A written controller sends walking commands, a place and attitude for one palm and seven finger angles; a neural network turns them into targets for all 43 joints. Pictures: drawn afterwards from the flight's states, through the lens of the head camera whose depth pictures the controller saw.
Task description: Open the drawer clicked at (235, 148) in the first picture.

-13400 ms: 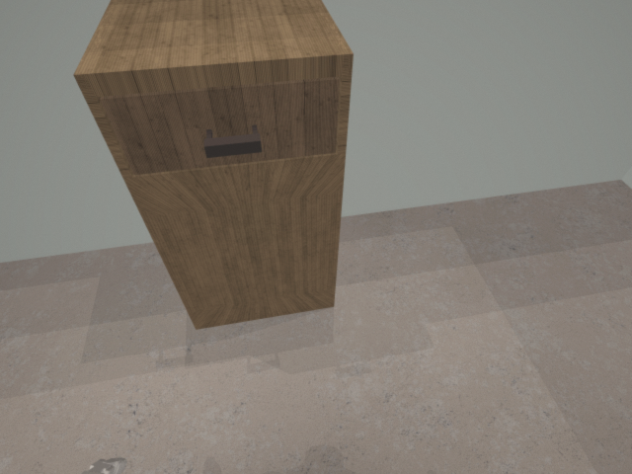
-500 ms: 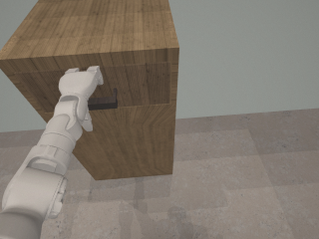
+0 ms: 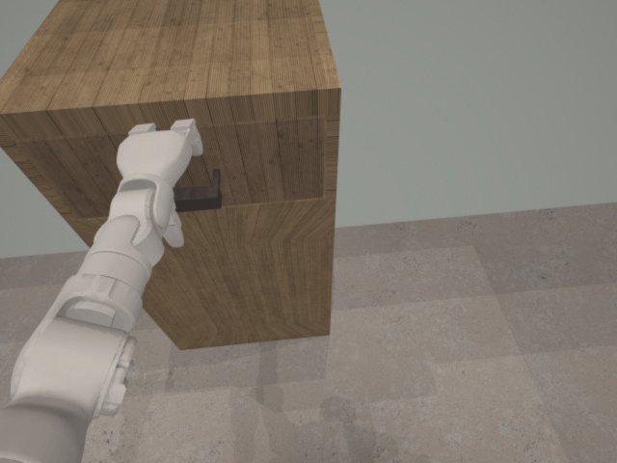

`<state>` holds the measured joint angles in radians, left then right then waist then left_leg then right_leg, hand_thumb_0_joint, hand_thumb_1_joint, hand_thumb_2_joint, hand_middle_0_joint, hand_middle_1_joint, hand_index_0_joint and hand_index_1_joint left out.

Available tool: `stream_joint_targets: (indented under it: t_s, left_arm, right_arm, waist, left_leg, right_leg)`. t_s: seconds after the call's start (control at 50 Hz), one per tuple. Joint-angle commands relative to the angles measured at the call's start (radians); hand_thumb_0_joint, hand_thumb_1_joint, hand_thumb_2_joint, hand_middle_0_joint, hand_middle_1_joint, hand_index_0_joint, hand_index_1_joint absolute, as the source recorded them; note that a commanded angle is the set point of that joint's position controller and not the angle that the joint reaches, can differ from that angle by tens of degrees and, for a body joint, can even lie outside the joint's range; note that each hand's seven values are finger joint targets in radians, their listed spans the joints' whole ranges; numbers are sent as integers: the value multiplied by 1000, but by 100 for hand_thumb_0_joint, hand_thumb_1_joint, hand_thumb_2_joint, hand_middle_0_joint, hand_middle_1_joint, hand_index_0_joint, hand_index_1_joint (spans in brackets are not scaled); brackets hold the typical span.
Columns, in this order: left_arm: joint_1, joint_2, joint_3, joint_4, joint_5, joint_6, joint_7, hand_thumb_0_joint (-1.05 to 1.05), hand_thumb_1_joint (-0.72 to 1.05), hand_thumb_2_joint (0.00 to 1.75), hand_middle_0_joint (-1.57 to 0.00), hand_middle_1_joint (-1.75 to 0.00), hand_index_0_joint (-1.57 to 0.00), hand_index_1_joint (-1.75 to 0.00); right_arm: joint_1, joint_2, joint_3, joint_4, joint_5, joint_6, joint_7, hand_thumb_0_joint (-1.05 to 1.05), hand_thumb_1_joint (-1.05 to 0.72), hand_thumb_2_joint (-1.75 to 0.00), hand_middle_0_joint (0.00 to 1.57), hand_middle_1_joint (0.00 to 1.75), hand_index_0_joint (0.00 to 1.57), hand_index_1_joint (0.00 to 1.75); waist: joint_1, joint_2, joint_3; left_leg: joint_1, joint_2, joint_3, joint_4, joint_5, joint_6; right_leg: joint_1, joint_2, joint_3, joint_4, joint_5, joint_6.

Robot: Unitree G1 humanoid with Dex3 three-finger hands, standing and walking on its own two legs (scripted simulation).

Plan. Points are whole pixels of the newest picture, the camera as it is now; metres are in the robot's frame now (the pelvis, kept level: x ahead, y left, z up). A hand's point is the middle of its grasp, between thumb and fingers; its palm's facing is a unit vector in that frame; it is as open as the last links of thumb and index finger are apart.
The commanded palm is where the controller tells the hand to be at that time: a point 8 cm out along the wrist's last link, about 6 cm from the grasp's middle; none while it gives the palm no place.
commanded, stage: move the hooked fingers above the handle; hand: left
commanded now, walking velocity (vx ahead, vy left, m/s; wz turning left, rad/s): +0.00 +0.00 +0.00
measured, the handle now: (186, 188) +0.53 +0.19 +0.03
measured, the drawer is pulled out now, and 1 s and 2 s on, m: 0.00 0.00 0.00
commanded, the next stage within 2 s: lower the fingers behind the handle in 0.50 s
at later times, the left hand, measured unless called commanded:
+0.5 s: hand (173, 182) +0.47 +0.18 +0.10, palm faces -0.01 -0.02 -1.00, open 13.8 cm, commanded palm +0.46 +0.19 +0.15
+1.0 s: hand (184, 192) +0.48 +0.17 +0.07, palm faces -0.02 -0.04 -1.00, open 13.8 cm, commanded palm +0.46 +0.18 +0.12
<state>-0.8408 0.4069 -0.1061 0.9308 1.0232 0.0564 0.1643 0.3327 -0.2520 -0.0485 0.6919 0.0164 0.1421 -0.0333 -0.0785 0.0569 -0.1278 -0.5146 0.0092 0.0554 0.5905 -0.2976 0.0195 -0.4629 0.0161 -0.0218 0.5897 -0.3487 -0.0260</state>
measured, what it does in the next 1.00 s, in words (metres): stands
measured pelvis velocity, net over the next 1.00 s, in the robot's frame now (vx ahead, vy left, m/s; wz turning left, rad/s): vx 0.00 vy -0.01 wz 0.00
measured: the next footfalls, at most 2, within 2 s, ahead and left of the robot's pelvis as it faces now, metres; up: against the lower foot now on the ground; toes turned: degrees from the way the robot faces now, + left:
none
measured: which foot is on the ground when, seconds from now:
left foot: down 0.00-1.00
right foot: down 0.00-1.00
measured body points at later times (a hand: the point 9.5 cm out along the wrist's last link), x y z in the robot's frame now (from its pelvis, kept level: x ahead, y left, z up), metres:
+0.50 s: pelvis +0.00 -0.01 +0.00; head +0.04 -0.03 +0.45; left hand +0.47 +0.18 +0.15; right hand +0.06 -0.27 -0.14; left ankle -0.01 +0.11 -0.73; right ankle -0.05 -0.10 -0.73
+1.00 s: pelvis +0.00 -0.01 +0.00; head +0.07 -0.03 +0.44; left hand +0.48 +0.17 +0.12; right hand +0.04 -0.28 -0.14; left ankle -0.01 +0.11 -0.73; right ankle -0.05 -0.10 -0.73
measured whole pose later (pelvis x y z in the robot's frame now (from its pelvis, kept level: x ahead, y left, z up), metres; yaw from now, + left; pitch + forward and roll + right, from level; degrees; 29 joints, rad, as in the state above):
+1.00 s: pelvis +0.00 -0.01 +0.00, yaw +0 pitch +15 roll +0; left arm -0.84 0.38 -0.11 0.97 1.03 0.07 0.23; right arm 0.34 -0.25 -0.06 0.71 0.01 0.12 -0.03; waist -0.09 0.06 -0.13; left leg -0.56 0.02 0.05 0.62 -0.31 0.01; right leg -0.51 0.02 -0.03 0.62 -0.36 -0.04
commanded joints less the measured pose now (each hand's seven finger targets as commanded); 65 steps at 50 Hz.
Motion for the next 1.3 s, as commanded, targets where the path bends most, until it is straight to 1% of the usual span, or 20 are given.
stream_joint_targets:
  t_s: [0.0, 0.16, 0.22, 0.34, 0.38, 0.42, 0.46, 0.5, 0.54, 0.6, 0.62, 0.64, 0.72, 0.84, 0.9, 0.96, 1.02, 1.14, 1.24, 1.28]
  left_arm:
    - [-485, 264, 84, -244, 7, 3, 61, 0, -50, 30, -30, -120, -30, -120]
    - [-524, 134, -28, -214, -12, 31, 35, 0, -50, 30, -30, -120, -30, -120]
    - [-544, 186, 18, -222, -13, 14, 33, 0, -50, 30, -30, -120, -30, -120]
    - [-502, 242, 64, -122, 8, 45, 60, 0, -50, 30, -30, -120, -30, -120]
    - [-506, 264, 75, -113, 13, 53, 60, 0, -50, 30, -30, -120, -30, -120]
    - [-513, 258, 60, -100, 16, 60, 53, 0, -50, 30, -30, -120, -30, -120]
    - [-546, 223, 28, -148, 6, 47, 39, 0, -50, 30, -30, -120, -30, -120]
    - [-536, 248, 46, -168, 1, 25, 25, 0, -50, 30, -30, -120, -30, -120]
    - [-528, 198, 11, -182, -8, 11, 15, 0, -50, 30, -30, -120, -30, -120]
    - [-514, 203, 21, -193, -13, -13, 17, 0, -50, 30, -30, -120, -30, -120]
    - [-500, 214, 32, -163, -5, -11, 23, 0, -50, 30, -30, -120, -30, -120]
    - [-492, 188, 13, -157, -6, -10, 28, 0, -50, 30, -30, -120, -30, -120]
    - [-505, 225, 50, -162, 2, -11, 59, 0, -50, 30, -30, -120, -30, -120]
    - [-533, 209, 42, -167, 13, 2, 95, 0, -50, 30, -30, -120, -30, -120]
    - [-486, 235, 79, -172, 17, 2, 103, 0, -50, 30, -30, -120, -30, -120]
    - [-432, 198, 57, -127, 18, 21, 107, 0, -50, 30, -30, -120, -30, -120]
    - [-444, 225, 73, -109, 19, 32, 111, 0, -50, 30, -30, -120, -30, -120]
    - [-471, 210, 60, -152, 27, -6, 115, 0, -50, 30, -30, -120, -30, -120]
    - [-438, 167, 37, -114, 27, -12, 130, 0, -50, 30, -30, -120, -30, -120]
    - [-454, 161, 41, -132, 29, -15, 139, 0, -50, 30, -30, -120, -30, -120]
  right_arm:
    - [35, -143, -52, -85, 2, -23, -2, 0, -90, -90, 20, 30, 20, 30]
    - [29, -141, -55, -63, 9, -26, 0, 0, -90, -90, 20, 30, 20, 30]
    - [34, -141, -53, -61, 4, -29, -4, 0, -90, -90, 20, 30, 20, 30]
    - [12, -145, -35, -70, 5, -26, -11, 0, -90, -90, 20, 30, 20, 30]
    - [10, -147, -34, -77, 4, -26, -16, 0, -90, -90, 20, 30, 20, 30]
    - [12, -147, -33, -81, 9, -27, -19, 0, -90, -90, 20, 30, 20, 30]
    - [21, -144, -38, -88, 8, -33, -20, 0, -90, -90, 20, 30, 20, 30]
    - [28, -146, -41, -89, 8, -33, -25, 0, -90, -90, 20, 30, 20, 30]
    - [35, -142, -45, -84, 7, -35, -21, 0, -90, -90, 20, 30, 20, 30]
    - [42, -141, -48, -80, 7, -36, -19, 0, -90, -90, 20, 30, 20, 30]
    - [45, -144, -48, -70, 7, -35, -19, 0, -90, -90, 20, 30, 20, 30]
    - [45, -143, -47, -70, 7, -35, -18, 0, -90, -90, 20, 30, 20, 30]
    - [57, -145, -51, -63, 4, -37, -13, 0, -90, -90, 20, 30, 20, 30]
    - [69, -143, -55, -60, -2, -40, -8, 0, -90, -90, 20, 30, 20, 30]
    - [75, -144, -60, -58, -9, -38, -2, 0, -90, -90, 20, 30, 20, 30]
    - [70, -145, -56, -60, -6, -33, 2, 0, -90, -90, 20, 30, 20, 30]
    - [68, -151, -56, -59, -2, -33, -3, 0, -90, -90, 20, 30, 20, 30]
    - [88, -142, -61, -56, -10, -40, -8, 0, -90, -90, 20, 30, 20, 30]
    - [94, -144, -64, -50, -10, -40, 0, 0, -90, -90, 20, 30, 20, 30]
    - [96, -143, -69, -46, -14, -43, 3, 0, -90, -90, 20, 30, 20, 30]
  waist:
    - [15, -17, -412]
    - [-29, -43, -319]
    - [-15, -39, -369]
    - [1, -70, -307]
    - [3, -80, -337]
    - [-7, -81, -319]
    - [-15, -62, -359]
    - [-17, -70, -390]
    - [-24, -53, -363]
    - [-19, -44, -362]
    - [-27, -61, -324]
    - [-26, -60, -316]
    - [-20, -49, -362]
    - [-26, -30, -408]
    - [-10, -25, -457]
    - [-13, -59, -389]
    - [-21, -91, -361]
    - [-27, -15, -420]
    - [-36, -37, -376]
    - [-38, -34, -405]
  left_leg:
    - [267, -30, -20, -5, 479, 34]
    - [299, -30, -35, -20, 399, 35]
    - [303, -35, -35, -15, 412, 37]
    - [210, -35, -17, -28, 358, 33]
    - [192, -38, -12, -25, 363, 34]
    - [185, -36, -9, -26, 344, 34]
    - [216, -38, -7, -19, 366, 37]
    - [222, -39, -9, -12, 387, 40]
    - [241, -40, -12, -7, 393, 40]
    - [240, -43, -16, -4, 392, 40]
    - [227, -39, -19, -3, 380, 39]
    - [218, -40, -17, -4, 368, 38]
    - [212, -42, -16, 10, 382, 38]
    - [213, -40, -16, 28, 424, 36]
    - [229, -38, -15, 42, 489, 34]
    - [192, -36, -12, 36, 468, 33]
    - [159, -39, -6, 28, 399, 37]
    - [213, -38, -16, 54, 456, 37]
    - [188, -33, -23, 65, 446, 33]
    - [205, -33, -23, 78, 478, 34]
  right_leg:
    - [163, 23, 8, -33, 492, -6]
    - [80, 28, 0, -70, 392, -4]
    - [119, 25, 8, -59, 421, -6]
    - [132, 18, 9, -54, 412, -4]
    - [169, 13, 15, -51, 437, -3]
    - [153, 12, 14, -52, 431, 1]
    - [163, 11, 19, -52, 460, 3]
    - [190, 7, 25, -48, 502, 7]
    - [156, 12, 20, -55, 496, 6]
    - [148, 15, 22, -55, 481, 3]
    - [123, 17, 16, -53, 463, 3]
    - [112, 17, 17, -55, 448, 3]
    - [127, 18, 21, -41, 468, 0]
    - [122, 20, 19, -18, 504, 1]
    - [148, 21, 18, -1, 565, 1]
    - [126, 24, 8, -5, 554, 1]
    - [125, 21, 13, -19, 512, 6]
    - [97, 24, 15, 0, 519, -1]
    - [45, 30, 6, 8, 482, -1]
    - [48, 30, 9, 14, 506, -2]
